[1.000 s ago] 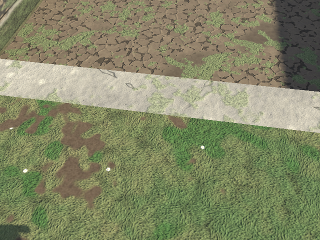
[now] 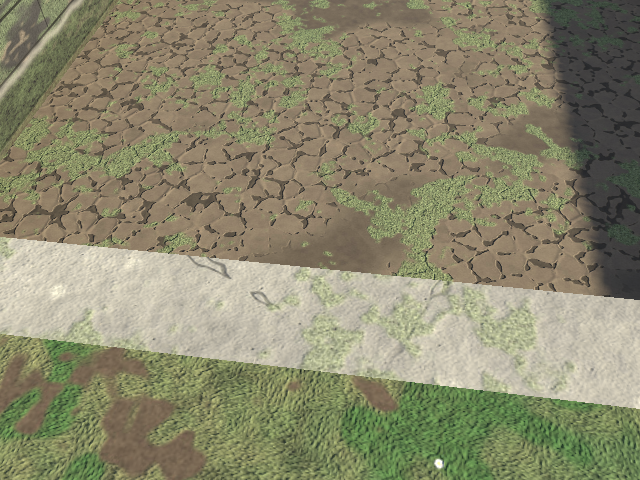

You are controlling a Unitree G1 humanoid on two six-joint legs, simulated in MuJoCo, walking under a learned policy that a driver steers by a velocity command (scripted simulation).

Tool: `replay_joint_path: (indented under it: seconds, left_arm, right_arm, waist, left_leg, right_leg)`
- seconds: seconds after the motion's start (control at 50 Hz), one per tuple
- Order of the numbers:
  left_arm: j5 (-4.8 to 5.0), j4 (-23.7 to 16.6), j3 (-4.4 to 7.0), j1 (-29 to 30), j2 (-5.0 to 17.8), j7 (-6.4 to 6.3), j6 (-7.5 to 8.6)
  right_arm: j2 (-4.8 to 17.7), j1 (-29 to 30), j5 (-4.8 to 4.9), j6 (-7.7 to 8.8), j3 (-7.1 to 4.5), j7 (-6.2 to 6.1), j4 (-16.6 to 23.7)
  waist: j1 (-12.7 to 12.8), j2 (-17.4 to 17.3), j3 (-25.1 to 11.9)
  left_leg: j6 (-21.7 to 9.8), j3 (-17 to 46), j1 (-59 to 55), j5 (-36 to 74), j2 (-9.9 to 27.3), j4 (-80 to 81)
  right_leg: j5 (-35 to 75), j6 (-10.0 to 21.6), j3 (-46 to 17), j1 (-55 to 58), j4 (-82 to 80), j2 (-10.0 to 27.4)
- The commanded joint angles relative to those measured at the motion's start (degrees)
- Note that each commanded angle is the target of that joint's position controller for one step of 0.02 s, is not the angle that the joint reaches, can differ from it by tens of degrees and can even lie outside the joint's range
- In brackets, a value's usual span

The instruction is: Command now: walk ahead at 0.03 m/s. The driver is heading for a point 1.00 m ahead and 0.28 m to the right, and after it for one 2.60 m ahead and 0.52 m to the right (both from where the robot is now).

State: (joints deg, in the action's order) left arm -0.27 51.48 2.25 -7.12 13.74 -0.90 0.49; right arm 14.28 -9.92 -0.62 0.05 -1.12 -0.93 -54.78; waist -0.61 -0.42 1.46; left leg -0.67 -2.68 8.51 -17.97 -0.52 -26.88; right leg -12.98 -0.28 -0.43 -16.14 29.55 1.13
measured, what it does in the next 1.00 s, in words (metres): walks ahead: left foot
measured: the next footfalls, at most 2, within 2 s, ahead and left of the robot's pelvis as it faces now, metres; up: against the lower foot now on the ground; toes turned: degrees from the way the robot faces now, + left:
left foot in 0.94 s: +0.33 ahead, +0.08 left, +0.00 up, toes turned +0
right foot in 1.26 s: +0.17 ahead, -0.13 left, +0.00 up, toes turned -2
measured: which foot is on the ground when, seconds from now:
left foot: down 0.00-0.58, up 0.60-0.92, down 0.94-1.00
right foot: down 0.00-0.96, up 0.98-1.00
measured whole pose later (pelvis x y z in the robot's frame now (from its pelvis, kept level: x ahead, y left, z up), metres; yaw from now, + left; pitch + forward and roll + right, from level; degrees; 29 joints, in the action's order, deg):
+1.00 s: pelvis +0.17 -0.02 -0.01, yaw -1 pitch +0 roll -1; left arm -0.1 62.0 1.0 -15.8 13.3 -1.3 2.6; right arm 13.3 -0.8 -1.1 3.1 -2.3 -0.2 -53.7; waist 2.6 0.2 3.7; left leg -2.9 -1.8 24.3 -4.6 -0.4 -29.7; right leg -31.1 -0.9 0.1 -7.2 40.8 -1.6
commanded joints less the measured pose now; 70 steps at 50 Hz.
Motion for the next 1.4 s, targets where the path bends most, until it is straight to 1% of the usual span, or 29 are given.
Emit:
replay_joint_path:
  seconds: [0.02, 0.3, 0.36, 0.42, 0.48, 0.56, 0.58, 0.6, 0.62, 0.66, 0.7, 0.8, 0.84, 0.92, 0.94, 0.96, 0.98, 1.0, 1.06, 1.1, 1.16, 1.22, 1.24, 1.26, 1.28, 1.3, 1.32, 1.36, 1.4]
  left_arm:
    - [0.15, -1.15, 1.53, 0.62, 7.29, -0.31, 0.61]
    - [0.2, 4.51, 1.39, 2.66, 6.4, -0.75, -0.52]
    - [0.85, 6.07, 1.74, 1.25, 6.67, -0.85, -0.88]
    - [1.12, 5.28, 1.67, 3.01, 5.96, -0.56, 0.85]
    - [1.73, 3.89, 1.27, 5.4, 3.39, 0.78, 3.46]
    - [2.25, 8.58, 2.46, -7.16, 5.22, 1.59, 4.62]
    - [1.93, 10.55, 3.99, -14.36, 9.74, 1.37, 4.81]
    - [1.96, 12.17, 5.47, -21.93, 15.66, 1.84, 5.01]
    - [1.02, 11.62, 3.53, -20.12, 10.76, 2.1, 5.76]
    - [0.7, 9.67, 1.88, -14.47, 6.17, 2.32, 6.63]
    - [0.5, 8.83, 0.7, -11.96, 4.2, 2.27, 6.21]
    - [-0.83, 8.15, -0.1, -9.76, 6.58, -0.44, 3.8]
    - [-0.53, 9.08, 0.38, -12.31, 8.89, -0.81, 3.31]
    - [1.12, 8.51, 0.16, -8.11, 7.4, -0.9, 2.82]
    - [0.49, 8.83, 0.19, -10.31, 7.35, -0.63, 2.98]
    - [-1.24, 8.94, -0.43, -15.18, 4.94, -0.33, 3.26]
    - [-0.17, 10.32, -1.57, -19.6, 0.5, -0.32, 2.48]
    - [1.0, 9.96, -0.88, -16.05, 3.27, -0.44, 1.11]
    - [0.83, 7.86, 0.68, -9.38, 6.41, -2.66, -2.52]
    - [0.55, 8.17, 0.96, -11.86, 5.35, -3.25, -3.71]
    - [0.27, 8.45, 0.86, -13.86, 3.35, -2.75, -3.08]
    - [-0.56, 10.44, 1.28, -17.11, 4.41, -1.25, -2.27]
    - [-1.45, 11.76, 1.11, -19.58, 4.41, -0.78, -2.38]
    - [-2.08, 12.69, 0.87, -22.37, 4.92, -0.5, -2.07]
    - [-0.67, 11.12, 1.5, -19.92, 8.95, -0.54, -1.39]
    - [-1.66, 9.11, 2.73, -14.64, 14.81, -0.49, 0.17]
    - [-1.65, 6.73, 2.41, -7.8, 13.61, -1.19, 2.01]
    - [-0.02, 6.09, 1.58, -6.38, 9.15, -0.88, 4.02]
    - [0.65, 7.62, 0.94, -11.98, 6.34, -0.62, 4.6]
  right_arm:
    - [6.45, -1.3, 0.28, 0.12, -1.52, -0.44, 0.87]
    - [5.87, -2.44, 0.2, -0.28, -1.38, -1.18, -4.04]
    - [6.53, -3.86, 0.91, -0.36, -1.73, -1.37, -4.95]
    - [7.41, -6.45, 1.65, 1.14, -2.06, -1.54, -4.57]
    - [10.82, -9.98, 2.18, 3.14, -3.34, -1.12, -5.83]
    - [8.77, -3.08, 2.36, 3.9, -2.94, 0.02, -3.03]
    - [6.97, -0.03, 2.33, 4.34, -2.38, 0.11, -0.96]
    - [4.32, 0.2, 1.82, 5.32, -1.79, -0.19, 1.25]
    - [5.72, 1.09, 2.44, 6.04, -2.23, -0.11, 1.76]
    - [5.06, -0.73, 3.69, 6.68, -2.33, 0.74, 0.77]
    - [6.12, 0.51, 2.64, 6.37, -3.36, 0.9, 0.71]
    - [-0.41, 5.52, 1.45, 4.28, -1.69, 0.87, 2.63]
    - [1.54, 6.38, 1.5, 3.76, -1.88, 0.85, 2.83]
    - [6.18, -0.16, 0.48, 3.47, -3.34, 0.93, 0.34]
    - [9.14, -0.99, -0.12, 3.61, -4.11, 0.54, 0.4]
    - [12.47, -2.32, -1.17, 3.35, -4.45, 0.12, 0.79]
    - [8.79, -3.29, -1.88, 2.69, -2.99, 0.17, 0.51]
    - [5.35, -1.35, -0.7, 2.5, -1.68, 0.8, 0.97]
    - [10.49, 8.09, 0.19, 1.17, -2.79, 0.0, 4.18]
    - [8.87, 9.3, -0.36, 0.07, -2.42, -0.7, 4.47]
    - [6.38, 11.28, 0.17, -0.12, -2.11, -1.22, 3.37]
    - [9.52, 8.63, 2.16, -0.48, -3.45, -1.98, 1.93]
    - [9.25, 10.2, 2.59, -0.62, -3.68, -2.09, 3.0]
    - [6.36, 11.46, 2.38, -0.63, -3.21, -1.9, 4.3]
    - [1.07, 11.97, 2.34, -0.1, -2.14, -1.12, 5.57]
    - [6.3, 16.03, 3.24, 0.99, -3.79, -0.94, 7.56]
    - [9.61, 12.76, 3.57, 1.66, -5.01, -0.79, 6.29]
    - [9.09, 6.52, 1.25, 2.1, -5.66, -0.44, 2.45]
    - [6.37, 7.21, 0.99, 2.47, -5.55, -0.04, 1.71]
  waist:
    - [0.0, 2.3, -5.04]
    - [0.02, 0.64, -1.95]
    - [0.16, -0.66, 0.34]
    - [-1.07, -2.04, 6.83]
    - [-1.51, -9.45, 9.07]
    - [5.51, -5.71, 5.53]
    - [8.2, 2.84, 3.23]
    - [9.8, 17.57, -1.58]
    - [7.86, 12.48, -1.66]
    - [4.02, 5.17, 0.93]
    - [2.41, 3.75, 3.14]
    - [0.92, 5.38, 1.89]
    - [1.77, 7.51, -1.12]
    - [-3.03, 6.04, -3.01]
    - [-3.14, 2.28, -4.41]
    - [-0.64, -5.61, -10.98]
    - [-0.2, -13.68, -19.24]
    - [-0.88, -9.89, -19.4]
    - [0.36, -4.13, -8.35]
    - [2.07, -3.71, -8.3]
    - [4.12, -11.27, -8.56]
    - [6.1, -11.13, -7.02]
    - [7.34, -9.53, -4.18]
    - [8.28, 0.11, -2.1]
    - [6.36, 16.92, -0.59]
    - [5.68, 16.26, 7.26]
    - [1.34, 12.55, 9.86]
    - [-0.52, 8.73, 5.48]
    - [1.07, 7.48, 3.9]
  left_leg:
    - [-0.57, 2.54, 1.85, 14.6, 2.92, 2.79]
    - [0.14, 2.05, 2.49, 9.75, 3.11, 4.26]
    - [-2.18, 2.45, 5.56, -12.7, 2.7, 5.01]
    - [-6.07, 9.53, 7.28, -25.24, 7.06, 8.05]
    - [-12.48, 25.21, 2.28, -25.89, 18.84, 15.69]
    - [-7.56, 13.47, 10.42, -5.15, 12.44, 6.03]
    - [-3.68, 4.91, 18.25, 6.01, 5.67, -8.85]
    - [0.31, -0.81, 29.46, -2.43, -1.56, -29.3]
    - [-0.28, 6.13, 36.27, -13.46, -0.63, -41.08]
    - [-3.24, 8.11, 39.11, -5.72, 4.38, -45.38]
    - [-3.25, 5.72, 36.08, 0.73, 6.69, -39.15]
    - [1.08, -0.43, 19.33, 9.37, 2.21, -14.82]
    - [1.29, -1.21, 13.14, 14.92, -0.01, -9.83]
    - [-2.32, 0.46, 2.52, 24.29, -1.05, 0.45]
    - [-3.75, 3.38, -2.74, 41.91, 2.18, 2.63]
    - [-8.66, 11.79, -15.31, 71.59, 11.8, -3.78]
    - [-19.14, 21.59, -19.31, 82.78, 23.15, -3.13]
    - [-19.77, 23.11, -13.39, 73.99, 22.79, -0.25]
    - [-16.21, 17.83, 1.96, 45.51, 18.41, 6.48]
    - [-14.21, 15.34, 9.29, 20.75, 15.39, 10.85]
    - [-9.39, 11.3, 15.22, -8.2, 9.97, 16.79]
    - [-6.89, 11.53, 18.49, -19.75, 9.96, 18.26]
    - [-4.08, 9.84, 21.0, -21.83, 8.18, 16.54]
    - [-0.94, 6.32, 26.87, -21.85, 4.4, 4.54]
    - [0.97, -2.18, 35.24, -13.75, -1.53, -17.36]
    - [-0.77, 6.75, 39.56, -7.36, -0.48, -22.46]
    - [-1.62, 8.8, 40.34, -0.14, 0.95, -26.02]
    - [-1.59, 7.11, 38.15, 6.13, 1.6, -28.29]
    - [-0.86, 4.74, 37.91, 10.37, 2.28, -29.24]
  right_leg:
    - [22.94, 3.47, -3.69, 8.01, -1.83, 3.62]
    - [15.32, 3.22, -2.36, 7.38, -3.49, 1.86]
    - [-13.73, 3.82, -0.24, 3.79, -2.56, -0.98]
    - [-22.88, 4.49, -0.67, -5.58, -0.17, -1.07]
    - [-10.41, 3.89, 3.31, -12.67, 11.85, -1.15]
    - [-6.48, 6.0, 3.28, 8.09, -1.07, -1.72]
    - [-8.26, 9.18, -9.17, 17.42, -7.5, 4.34]
    - [-7.69, 16.73, -32.45, 28.4, -16.11, 16.32]
    - [-3.97, 18.51, -38.99, 29.24, -17.69, 20.66]
    - [2.62, 14.83, -26.31, 26.22, -16.24, 17.51]
    - [19.2, 11.35, -15.18, 21.64, -16.68, 13.67]
    - [47.33, 8.27, 0.29, 9.32, -14.18, 6.83]
    - [48.05, 8.39, 0.11, 9.24, -12.92, 7.36]
    - [42.79, 6.28, -1.25, 9.25, -3.77, 7.24]
    - [35.86, 3.69, -0.44, 7.78, 1.09, 4.54]
    - [12.56, 0.75, 0.97, 0.34, 10.23, 0.61]
    - [-21.77, -2.34, -0.02, -2.89, 24.94, -3.06]
    - [-31.31, -3.64, -4.22, -2.21, 31.9, -2.66]
    - [-26.44, -4.39, -3.16, -8.12, 41.96, -2.57]
    - [-20.07, -3.9, -2.26, -4.23, 39.13, -1.93]
    - [-15.86, -2.58, 2.72, 4.54, 20.36, -1.55]
    - [-7.86, 1.3, 7.51, 14.13, 4.24, -3.74]
    - [-8.79, 3.7, 8.25, 15.63, -1.15, -3.99]
    - [-18.15, 6.99, -1.01, 18.07, -10.13, 1.57]
    - [-35.2, 12.24, -22.68, 14.91, -19.52, 17.23]
    - [-45.66, 17.6, -37.23, 2.62, -29.28, 23.24]
    - [-38.17, 14.71, -33.19, 2.82, -29.07, 21.29]
    - [-23.89, 9.04, -21.75, 8.59, -25.95, 16.0]
    - [-16.96, 7.8, -15.45, 11.94, -25.39, 13.55]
